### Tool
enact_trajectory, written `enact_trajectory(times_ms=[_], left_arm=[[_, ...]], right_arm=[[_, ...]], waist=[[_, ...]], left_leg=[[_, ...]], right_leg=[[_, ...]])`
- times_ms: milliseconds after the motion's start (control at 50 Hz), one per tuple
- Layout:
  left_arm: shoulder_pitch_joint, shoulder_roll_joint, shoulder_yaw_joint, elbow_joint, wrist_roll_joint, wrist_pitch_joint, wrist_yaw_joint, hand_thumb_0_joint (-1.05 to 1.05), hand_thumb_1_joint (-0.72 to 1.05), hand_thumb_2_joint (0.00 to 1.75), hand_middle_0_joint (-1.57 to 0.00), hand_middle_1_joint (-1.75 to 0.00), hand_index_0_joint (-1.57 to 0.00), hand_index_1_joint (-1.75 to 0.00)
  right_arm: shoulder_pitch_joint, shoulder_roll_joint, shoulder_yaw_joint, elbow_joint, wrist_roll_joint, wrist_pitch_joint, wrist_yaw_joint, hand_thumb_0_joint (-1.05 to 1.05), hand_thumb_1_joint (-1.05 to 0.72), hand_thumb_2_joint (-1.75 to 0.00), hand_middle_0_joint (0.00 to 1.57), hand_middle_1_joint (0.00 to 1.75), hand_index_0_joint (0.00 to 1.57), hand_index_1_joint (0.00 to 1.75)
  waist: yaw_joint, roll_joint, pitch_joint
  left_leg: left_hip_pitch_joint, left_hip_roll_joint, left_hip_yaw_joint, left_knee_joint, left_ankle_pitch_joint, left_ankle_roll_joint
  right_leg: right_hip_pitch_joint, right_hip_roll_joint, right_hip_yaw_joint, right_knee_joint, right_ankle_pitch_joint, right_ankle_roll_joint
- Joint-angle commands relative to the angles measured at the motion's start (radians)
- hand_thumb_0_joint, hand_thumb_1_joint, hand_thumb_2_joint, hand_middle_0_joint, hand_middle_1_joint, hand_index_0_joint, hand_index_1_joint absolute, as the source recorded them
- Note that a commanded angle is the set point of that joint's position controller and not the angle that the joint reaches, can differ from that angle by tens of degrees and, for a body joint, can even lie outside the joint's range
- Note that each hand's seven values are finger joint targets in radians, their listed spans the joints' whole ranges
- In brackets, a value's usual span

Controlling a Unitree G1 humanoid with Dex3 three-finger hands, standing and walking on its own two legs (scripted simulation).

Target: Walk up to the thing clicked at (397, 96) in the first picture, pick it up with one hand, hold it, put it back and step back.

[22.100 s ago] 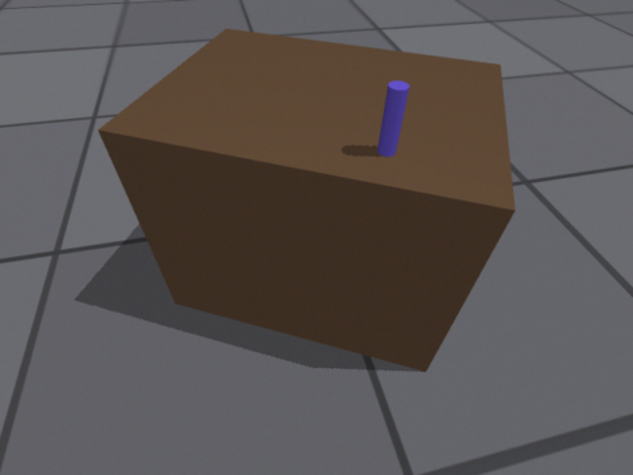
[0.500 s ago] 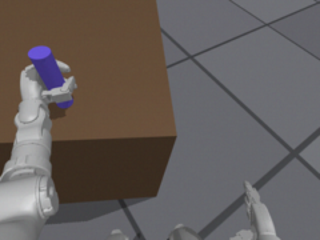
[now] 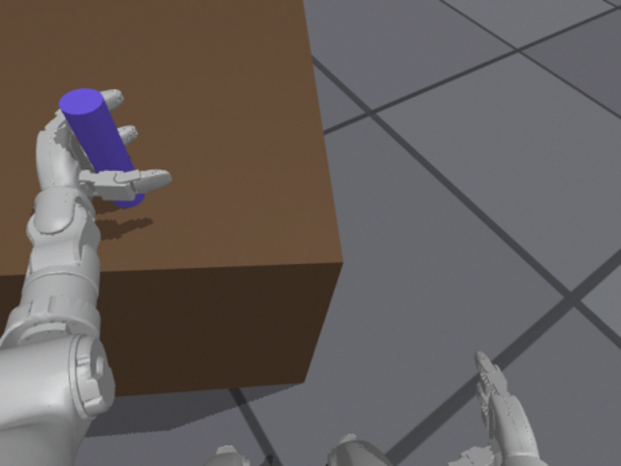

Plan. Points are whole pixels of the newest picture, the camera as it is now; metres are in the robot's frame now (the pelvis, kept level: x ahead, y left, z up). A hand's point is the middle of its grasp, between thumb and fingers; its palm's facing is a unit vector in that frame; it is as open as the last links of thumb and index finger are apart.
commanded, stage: withdraw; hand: left
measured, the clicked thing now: (108, 155) +0.49 +0.21 +0.11
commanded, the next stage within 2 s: rise in 0.44 s
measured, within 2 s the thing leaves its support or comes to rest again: neither
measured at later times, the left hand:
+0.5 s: hand (22, 69) +0.50 +0.25 +0.22, palm faces +0.19 -0.98 -0.03, open 17.3 cm
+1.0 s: hand out of the picture +0.39 +0.35 +0.20, palm faces +0.43 -0.85 -0.32, open 17.6 cm
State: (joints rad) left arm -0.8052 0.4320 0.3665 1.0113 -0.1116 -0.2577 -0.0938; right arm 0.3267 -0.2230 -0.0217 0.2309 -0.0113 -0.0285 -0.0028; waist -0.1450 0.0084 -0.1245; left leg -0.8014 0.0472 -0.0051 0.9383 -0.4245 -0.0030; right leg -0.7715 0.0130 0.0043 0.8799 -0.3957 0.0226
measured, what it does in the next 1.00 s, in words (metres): stands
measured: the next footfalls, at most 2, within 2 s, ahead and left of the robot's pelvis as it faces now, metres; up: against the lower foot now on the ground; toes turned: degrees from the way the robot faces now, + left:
none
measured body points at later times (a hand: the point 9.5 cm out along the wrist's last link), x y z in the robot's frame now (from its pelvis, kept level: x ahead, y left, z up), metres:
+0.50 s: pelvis +0.02 +0.00 +0.02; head +0.06 +0.02 +0.46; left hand +0.48 +0.30 +0.22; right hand +0.16 -0.28 -0.02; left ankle +0.01 +0.12 -0.69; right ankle +0.01 -0.14 -0.69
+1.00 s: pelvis +0.01 +0.00 +0.03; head +0.03 +0.00 +0.48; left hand +0.36 +0.39 +0.22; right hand +0.16 -0.25 -0.04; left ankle +0.01 +0.12 -0.69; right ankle +0.01 -0.14 -0.69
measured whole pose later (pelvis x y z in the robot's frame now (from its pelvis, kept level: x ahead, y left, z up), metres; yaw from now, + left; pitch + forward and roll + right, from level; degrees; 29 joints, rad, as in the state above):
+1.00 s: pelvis +0.01 +0.00 +0.03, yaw +1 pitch +7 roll -2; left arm -0.54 0.62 0.38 0.69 -0.01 0.00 -0.07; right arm 0.33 -0.25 -0.05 0.47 0.05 -0.05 -0.01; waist 0.00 0.03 -0.10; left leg -0.48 0.03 -0.01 0.69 -0.34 0.00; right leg -0.44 -0.01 0.00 0.63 -0.32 0.02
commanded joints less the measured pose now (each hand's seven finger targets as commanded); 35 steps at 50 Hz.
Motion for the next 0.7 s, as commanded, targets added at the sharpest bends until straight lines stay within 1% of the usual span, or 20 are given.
enact_trajectory(times_ms=[0, 60, 100, 160, 260, 300, 320, 360, 400, 420, 460, 500, 540, 560, 580, 600, 620, 640, 660, 680], left_arm=[[-0.474, 0.23, 0.014, -0.203, -0.011, -0.075, 0.002, 0.0, -0.47, 0.15, -0.32, -0.22, -0.31, -0.22], [-0.514, 0.267, 0.025, -0.249, -0.002, -0.082, 0.007, 0.0, -0.53, 0.08, -0.23, -0.14, -0.23, -0.14], [-0.48, 0.259, 0.023, -0.193, -0.003, -0.074, 0.009, 0.0, -0.46, 0.09, -0.1, -0.09, -0.11, -0.08], [-0.569, 0.37, 0.068, -0.301, 0.003, -0.077, 0.018, 0.0, -0.47, 0.07, -0.05, -0.06, -0.06, -0.05], [-0.595, 0.404, 0.076, -0.339, -0.003, -0.035, 0.015, 0.0, -0.48, 0.06, -0.04, -0.05, -0.05, -0.04], [-0.59, 0.393, 0.051, -0.349, 0.004, -0.006, -0.001, 0.0, -0.51, 0.06, -0.05, -0.05, -0.06, -0.04], [-0.549, 0.365, 0.032, -0.273, 0.008, 0.02, -0.012, 0.0, -0.54, 0.05, -0.05, -0.05, -0.06, -0.04], [-0.486, 0.383, 0.039, -0.216, 0.009, 0.072, -0.029, 0.0, -0.52, 0.03, -0.05, -0.03, -0.06, -0.02], [-0.529, 0.43, 0.048, -0.284, 0.0, 0.112, -0.053, 0.0, -0.5, 0.0, -0.06, -0.02, -0.07, -0.01], [-0.52, 0.386, 0.02, -0.24, -0.006, 0.147, -0.07, 0.0, -0.5, 0.0, -0.06, -0.02, -0.07, 0.0], [-0.458, 0.354, 0.007, -0.18, -0.02, 0.2, -0.091, 0.0, -0.52, 0.0, -0.06, -0.01, -0.07, 0.0], [-0.454, 0.384, 0.026, -0.194, -0.027, 0.224, -0.114, 0.0, -0.52, 0.0, -0.05, -0.01, -0.06, 0.0], [-0.445, 0.358, 0.004, -0.211, -0.036, 0.238, -0.142, 0.0, -0.59, 0.06, -0.06, -0.06, -0.05, -0.07], [-0.436, 0.49, 0.006, -0.247, 0.074, 0.224, -0.086, 0.0, -0.59, 0.05, -0.05, -0.06, -0.06, -0.06], [-0.42, 0.491, 0.031, -0.223, 0.068, 0.224, -0.068, 0.0, -0.57, 0.03, -0.06, -0.06, -0.06, -0.05], [-0.399, 0.437, -0.001, -0.176, 0.068, 0.23, -0.07, 0.0, -0.56, 0.03, -0.06, -0.07, -0.07, -0.06], [-0.438, 0.456, 0.005, -0.229, 0.067, 0.225, -0.071, 0.0, -0.56, 0.04, -0.05, -0.08, -0.07, -0.07], [-0.459, 0.518, 0.036, -0.277, 0.078, 0.219, -0.061, 0.0, -0.56, 0.04, -0.05, -0.08, -0.06, -0.07], [-0.445, 0.552, 0.061, -0.294, 0.083, 0.217, -0.052, 0.0, -0.55, 0.03, -0.05, -0.07, -0.06, -0.06], [-0.464, 0.572, 0.071, -0.325, 0.093, 0.213, -0.052, 0.0, -0.54, 0.03, -0.05, -0.08, -0.07, -0.06]], right_arm=[[-0.029, -0.133, -0.074, -0.172, 0.001, -0.053, -0.016, 0.0, 0.52, -0.06, 0.05, 0.05, 0.05, 0.05], [-0.015, -0.121, -0.064, -0.162, 0.002, -0.047, -0.016, 0.0, 0.52, -0.05, 0.05, 0.05, 0.05, 0.05], [-0.036, -0.165, -0.104, -0.192, 0.0, -0.051, -0.021, 0.0, 0.55, -0.05, 0.05, 0.05, 0.05, 0.05], [-0.027, -0.205, -0.141, -0.225, 0.005, -0.043, -0.031, 0.0, 0.55, -0.05, 0.05, 0.05, 0.05, 0.05], [-0.019, -0.169, -0.114, -0.216, 0.02, -0.035, -0.04, 0.0, 0.53, -0.05, 0.05, 0.05, 0.05, 0.05], [-0.001, -0.148, -0.095, -0.199, 0.028, -0.036, -0.037, 0.0, 0.52, -0.05, 0.05, 0.05, 0.05, 0.05], [0.015, -0.144, -0.088, -0.17, 0.028, -0.034, -0.035, 0.0, 0.52, -0.06, 0.05, 0.05, 0.05, 0.05], [0.032, -0.167, -0.109, -0.097, 0.034, -0.032, -0.034, 0.0, 0.53, -0.05, 0.05, 0.05, 0.05, 0.05], [0.004, -0.159, -0.099, -0.044, 0.044, -0.034, -0.031, 0.0, 0.54, -0.05, 0.05, 0.05, 0.05, 0.05], [-0.041, -0.163, -0.1, -0.059, 0.049, -0.04, -0.033, 0.0, 0.54, -0.05, 0.05, 0.05, 0.05, 0.05], [-0.098, -0.177, -0.098, -0.09, 0.061, -0.056, -0.038, 0.0, 0.54, -0.05, 0.05, 0.05, 0.05, 0.05], [-0.064, -0.168, -0.09, -0.03, 0.066, -0.058, -0.042, 0.0, 0.55, -0.05, 0.05, 0.05, 0.05, 0.05], [-0.057, -0.193, -0.11, -0.012, 0.067, -0.067, -0.048, 0.0, 0.58, -0.05, 0.05, 0.05, 0.05, 0.05], [-0.037, -0.245, -0.175, -0.021, 0.056, -0.056, -0.045, 0.0, 0.59, -0.05, 0.05, 0.05, 0.05, 0.05], [-0.05, -0.222, -0.143, -0.009, 0.059, -0.051, -0.04, 0.0, 0.58, -0.05, 0.05, 0.05, 0.05, 0.05], [-0.067, -0.172, -0.089, -0.023, 0.063, -0.053, -0.031, 0.0, 0.59, -0.05, 0.05, 0.05, 0.05, 0.05], [-0.077, -0.18, -0.1, -0.034, 0.069, -0.05, -0.029, 0.0, 0.59, -0.05, 0.05, 0.05, 0.05, 0.05], [-0.056, -0.225, -0.156, -0.034, 0.068, -0.048, -0.036, 0.0, 0.6, -0.04, 0.05, 0.05, 0.05, 0.05], [-0.004, -0.218, -0.145, -0.022, 0.068, -0.047, -0.034, 0.0, 0.6, -0.04, 0.05, 0.05, 0.05, 0.05], [-0.016, -0.186, -0.105, -0.055, 0.07, -0.046, -0.025, 0.0, 0.6, -0.04, 0.05, 0.05, 0.05, 0.05]], waist=[[-0.003, 0.092, -0.429], [0.001, 0.113, -0.451], [-0.011, 0.112, -0.448], [-0.003, 0.129, -0.52], [0.018, 0.132, -0.545], [0.027, 0.172, -0.542], [0.026, 0.177, -0.531], [0.042, 0.171, -0.44], [0.06, 0.208, -0.405], [0.052, 0.178, -0.398], [0.056, 0.075, -0.333], [0.062, 0.071, -0.319], [0.05, 0.032, -0.305], [0.068, 0.044, -0.297], [0.076, 0.031, -0.286], [0.073, -0.005, -0.23], [0.074, 0.001, -0.268], [0.069, 0.011, -0.321], [0.078, 0.026, -0.338], [0.094, 0.042, -0.388]], left_leg=[[0.295, -0.019, -0.006, -0.097, 0.29, 0.019], [0.294, -0.024, 0.0, -0.095, 0.283, 0.022], [0.307, -0.019, -0.005, -0.098, 0.287, 0.017], [0.345, -0.024, -0.002, -0.096, 0.314, 0.018], [0.366, -0.029, 0.002, -0.114, 0.361, 0.018], [0.407, -0.026, 0.003, -0.125, 0.433, 0.009], [0.429, -0.024, 0.003, -0.122, 0.469, 0.007], [0.421, -0.019, 0.001, -0.149, 0.488, 0.0], [0.423, -0.021, 0.006, -0.167, 0.481, 0.001], [0.427, -0.018, 0.005, -0.175, 0.469, 0.003], [0.373, -0.021, 0.009, -0.202, 0.405, 0.015], [0.375, -0.023, 0.011, -0.214, 0.417, 0.016], [0.407, -0.02, 0.008, -0.227, 0.424, 0.02], [0.427, -0.03, 0.018, -0.24, 0.441, 0.011], [0.419, -0.034, 0.022, -0.249, 0.414, 0.011], [0.386, -0.036, 0.021, -0.261, 0.382, 0.013], [0.418, -0.033, 0.018, -0.269, 0.394, 0.011], [0.45, -0.035, 0.019, -0.266, 0.414, 0.013], [0.475, -0.037, 0.02, -0.259, 0.451, 0.013], [0.49, -0.039, 0.02, -0.255, 0.488, 0.011]], right_leg=[[0.158, 0.01, -0.023, -0.09, 0.27, -0.036], [0.177, 0.007, -0.018, -0.089, 0.276, -0.035], [0.156, 0.01, -0.021, -0.09, 0.265, -0.04], [0.206, 0.008, -0.013, -0.096, 0.303, -0.035], [0.295, 0.006, -0.006, -0.11, 0.359, -0.031], [0.3, 0.01, -0.013, -0.112, 0.394, -0.036], [0.287, 0.011, -0.013, -0.119, 0.408, -0.037], [0.27, 0.015, -0.02, -0.142, 0.396, -0.042], [0.274, 0.012, -0.018, -0.161, 0.387, -0.044], [0.278, 0.013, -0.021, -0.169, 0.378, -0.044], [0.325, 0.015, -0.024, -0.188, 0.364, -0.039], [0.334, 0.013, -0.023, -0.197, 0.379, -0.036], [0.315, 0.016, -0.028, -0.207, 0.375, -0.034], [0.322, 0.007, -0.041, -0.213, 0.407, -0.029], [0.347, 0.006, -0.042, -0.218, 0.394, -0.027], [0.347, 0.005, -0.043, -0.225, 0.369, -0.025], [0.363, 0.005, -0.044, -0.225, 0.373, -0.026], [0.381, 0.002, -0.043, -0.227, 0.398, -0.024], [0.393, 0.0, -0.043, -0.226, 0.422, -0.023], [0.425, -0.004, -0.044, -0.224, 0.452, -0.025]])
